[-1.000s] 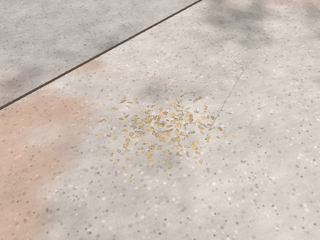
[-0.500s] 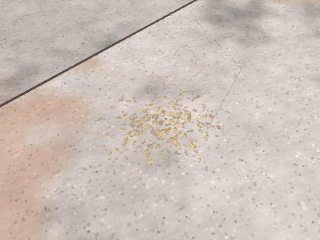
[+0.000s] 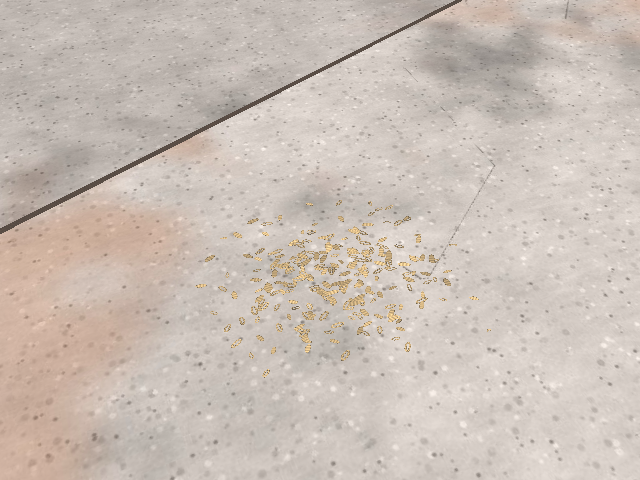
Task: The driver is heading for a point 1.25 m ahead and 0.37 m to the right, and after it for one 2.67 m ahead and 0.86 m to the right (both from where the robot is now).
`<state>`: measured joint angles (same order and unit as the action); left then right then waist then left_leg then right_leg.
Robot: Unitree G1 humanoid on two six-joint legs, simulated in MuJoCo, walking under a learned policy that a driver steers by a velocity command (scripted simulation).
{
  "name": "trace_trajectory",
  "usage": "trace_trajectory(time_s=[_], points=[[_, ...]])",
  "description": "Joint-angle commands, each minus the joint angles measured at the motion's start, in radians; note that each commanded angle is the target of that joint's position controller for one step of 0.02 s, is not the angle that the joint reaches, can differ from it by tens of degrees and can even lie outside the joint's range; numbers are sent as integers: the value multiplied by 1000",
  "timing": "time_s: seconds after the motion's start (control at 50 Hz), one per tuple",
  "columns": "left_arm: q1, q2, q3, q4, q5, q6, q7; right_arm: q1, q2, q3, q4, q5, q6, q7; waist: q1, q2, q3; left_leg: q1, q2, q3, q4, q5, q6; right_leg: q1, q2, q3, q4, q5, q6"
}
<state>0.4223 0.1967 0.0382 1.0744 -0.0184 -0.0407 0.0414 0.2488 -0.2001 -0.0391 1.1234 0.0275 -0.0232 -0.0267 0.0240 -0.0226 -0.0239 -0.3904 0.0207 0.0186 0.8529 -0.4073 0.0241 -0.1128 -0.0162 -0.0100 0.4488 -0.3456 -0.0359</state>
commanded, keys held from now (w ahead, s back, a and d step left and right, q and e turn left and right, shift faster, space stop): w+shift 0.06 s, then w+e+shift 0.10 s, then e+shift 0.56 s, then shift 0.28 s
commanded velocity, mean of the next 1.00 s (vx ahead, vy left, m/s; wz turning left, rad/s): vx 0.26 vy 0.00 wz -0.59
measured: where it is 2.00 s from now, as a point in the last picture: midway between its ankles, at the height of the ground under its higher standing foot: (483, 395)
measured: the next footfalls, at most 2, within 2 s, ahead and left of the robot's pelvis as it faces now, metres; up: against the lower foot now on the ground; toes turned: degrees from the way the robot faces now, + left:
left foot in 0.16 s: +0.11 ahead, +0.16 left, +0.00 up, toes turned +3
right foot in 0.56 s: +0.36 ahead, -0.06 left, +0.00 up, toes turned -22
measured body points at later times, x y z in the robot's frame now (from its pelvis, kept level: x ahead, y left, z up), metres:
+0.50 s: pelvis +0.19 +0.05 -0.01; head +0.23 +0.04 +0.43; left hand +0.43 +0.24 -0.12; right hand +0.12 -0.20 -0.16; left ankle +0.07 +0.16 -0.74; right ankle +0.32 -0.08 -0.70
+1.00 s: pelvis +0.33 +0.03 -0.01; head +0.34 +0.00 +0.44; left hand +0.63 +0.15 -0.08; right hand +0.29 -0.28 -0.12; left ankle +0.47 +0.14 -0.70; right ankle +0.32 -0.05 -0.74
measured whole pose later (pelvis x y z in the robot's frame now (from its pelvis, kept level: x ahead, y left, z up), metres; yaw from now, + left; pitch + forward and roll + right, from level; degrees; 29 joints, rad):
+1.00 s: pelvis +0.33 +0.03 -0.01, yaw -37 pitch +2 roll +1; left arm 0.14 0.28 0.07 0.60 0.01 0.04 0.03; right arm 0.14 -0.29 -0.06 0.73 0.00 -0.02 -0.04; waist 0.01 0.02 0.03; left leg -0.52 0.02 -0.10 0.82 -0.29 -0.09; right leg -0.36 0.17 0.20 0.53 -0.18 -0.08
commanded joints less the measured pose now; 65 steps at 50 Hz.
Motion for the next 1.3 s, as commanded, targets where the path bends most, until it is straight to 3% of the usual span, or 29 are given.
trace_trajectory(time_s=[0.02,0.08,0.1,0.14,0.16,0.18,0.2,0.24,0.3,0.42,0.5,0.54,0.56,0.58,0.6,0.62,0.64,0.66,0.82,0.92,1.0,1.06,1.08,1.1,1.12,1.14,1.22,1.24,1.3], points=[[-24,148,32,-71,-12,-41,-4,-151,-69,-13,-127,10,-77,24,-12,-103,206,-345,112,-57,54,24,31,0,-333,388,-348,-300,-160],[-29,176,39,-92,-22,-41,-11,-106,-62,-20,-113,12,-100,34,-34,-112,143,23,18,71,-186,67,1,-168,-205,202,-300,-202,-127],[-34,177,46,-73,68,-28,-24,-43,-49,-21,-125,-65,-60,65,-68,-118,129,152,-40,139,-283,26,-4,-231,-166,180,-264,-288,-158],[-102,159,49,-102,62,-25,-33,209,-81,-49,-57,-57,-45,51,-190,20,80,546,-68,152,-357,118,-23,-467,-92,140,14,-195,-152],[-181,94,33,-145,60,-39,-39,385,-169,-69,-32,-81,-60,35,-278,259,11,672,169,-154,-504,-168,-20,-606,25,24,443,-112,-120],[-168,-3,15,-198,42,-50,-43,419,-239,-64,-34,-96,-66,26,-208,388,-28,617,408,-644,-747,-504,26,-753,93,65,717,-166,-113],[-122,32,20,-204,-90,-72,-30,313,-199,-49,-61,-14,-107,17,-141,258,19,571,479,-797,-733,-469,154,-815,0,216,903,-74,-117],[-117,86,31,-194,-57,-66,-29,117,-131,-22,-93,1,-123,17,-60,76,117,452,404,-406,-691,4,107,-790,-90,198,891,96,-90],[-121,81,57,-204,-26,-13,-43,11,-87,-12,-122,-48,-100,5,-16,160,125,300,254,30,-631,612,-10,-605,-110,79,792,187,-36],[-324,28,39,-357,-4,23,-84,-9,-197,-37,-177,-38,-54,-62,-22,92,131,220,200,252,-578,818,32,-475,-52,-102,370,325,7],[-223,131,75,-380,-3,41,-102,-50,-262,-69,-245,13,-24,-64,50,130,3,359,258,258,-340,1189,45,-321,35,-164,275,218,-66],[-31,238,119,-346,-11,43,-87,-102,-252,-75,-291,26,-19,-37,149,84,-104,299,238,243,2,1053,10,-49,79,-129,114,280,-139],[-29,279,136,-337,-16,40,-60,-63,-163,-50,-299,3,-30,-9,126,-56,-88,108,126,212,246,385,-46,117,40,7,23,512,-176],[-103,357,141,-388,14,42,-54,19,-57,-27,-337,-64,-48,13,-9,-261,-135,-230,-75,133,630,-334,-97,306,-170,441,141,1013,-344],[-103,357,129,-433,55,20,-73,57,-136,-34,-370,-42,-71,25,9,-174,-407,-293,-107,-155,730,-298,-82,382,-331,814,-73,624,-501],[-161,313,122,-458,37,2,-83,-57,-191,-44,-407,-10,-80,24,17,-47,-294,-356,-76,-180,687,-192,-53,307,-301,772,-150,386,-438],[-231,273,110,-461,4,-5,-77,-112,-195,-46,-423,-13,-76,14,-23,50,-125,-387,-43,-173,585,-106,-51,150,-245,664,-175,290,-363],[-279,235,96,-472,-12,-6,-68,-103,-208,-51,-408,-29,-60,-1,-53,101,-92,-334,-3,-180,502,-53,-59,39,-203,586,-169,290,-310],[-241,242,94,-515,7,53,-1,-139,-157,-43,-443,-40,3,-23,-29,-28,-128,-184,-12,-130,181,129,-130,-149,-73,379,-91,442,-216],[-254,215,72,-531,22,68,0,-191,-165,-39,-475,-34,0,-24,11,-112,-82,-174,8,-121,53,160,-125,-149,-70,418,-88,193,-189],[-253,208,58,-537,33,72,-13,-176,-174,-38,-486,-28,-23,-5,27,-134,-91,-78,0,-93,-84,82,-94,-103,-106,461,-25,368,-196],[-217,194,42,-520,14,66,-29,-69,-144,-35,-454,-14,-43,29,-16,-128,-83,153,-46,-7,-323,105,-43,-212,-55,492,-81,-294,-161],[-212,182,36,-517,13,55,-31,-23,-162,-43,-438,-16,-52,30,-38,-104,-38,225,-14,-42,-377,58,-7,-296,-28,484,-45,-402,-133],[-241,134,22,-528,10,40,-30,93,-208,-54,-416,-27,-65,25,-80,16,-18,329,150,-244,-478,-98,64,-439,36,387,196,-395,-82],[-277,116,20,-570,-20,11,-34,195,-314,-80,-380,-47,-76,30,-82,249,45,413,312,-627,-659,-439,192,-695,159,163,415,-275,-40],[-361,186,38,-589,-34,-19,-33,190,-309,-90,-379,-48,-90,33,-104,225,156,384,390,-793,-719,-534,250,-860,83,190,537,-190,-35],[-331,161,42,-546,3,-48,-52,152,-209,-54,-397,-15,-91,24,-71,147,96,399,253,-485,-702,-246,156,-833,-25,104,609,121,-8],[-363,148,30,-540,124,-13,-90,173,-207,-53,-371,-62,-69,43,-84,89,108,283,183,-396,-749,-202,134,-750,-5,37,640,171,7],[-359,125,26,-539,81,15,-118,197,-187,-50,-357,-44,-61,57,-80,178,113,256,141,-280,-784,-62,133,-710,-25,-7,592,236,28]])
